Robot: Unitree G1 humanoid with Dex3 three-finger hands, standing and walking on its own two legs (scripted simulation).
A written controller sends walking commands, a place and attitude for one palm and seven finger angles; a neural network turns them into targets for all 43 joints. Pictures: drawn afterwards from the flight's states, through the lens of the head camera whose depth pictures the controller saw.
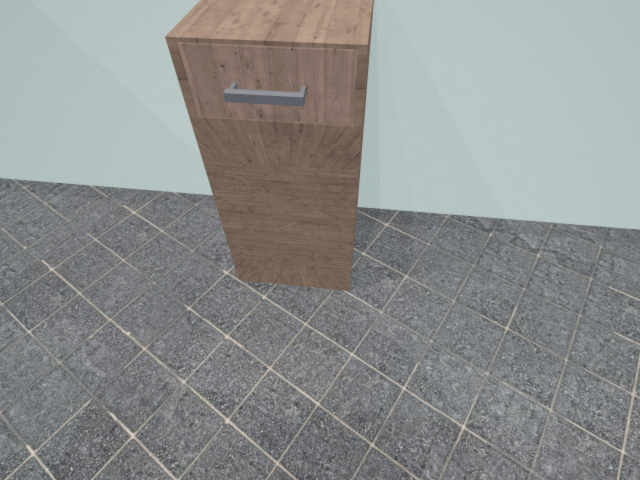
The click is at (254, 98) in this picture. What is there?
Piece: drawer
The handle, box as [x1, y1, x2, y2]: [223, 82, 305, 105]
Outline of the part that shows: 223,92 225,101 303,105 305,86 302,86 299,92 236,89 236,83 232,82 230,87 226,88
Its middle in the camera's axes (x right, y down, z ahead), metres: -0.13 -0.33 +0.87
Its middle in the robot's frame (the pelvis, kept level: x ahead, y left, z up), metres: +0.88 +0.16 +0.03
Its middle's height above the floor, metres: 0.82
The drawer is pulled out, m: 0.00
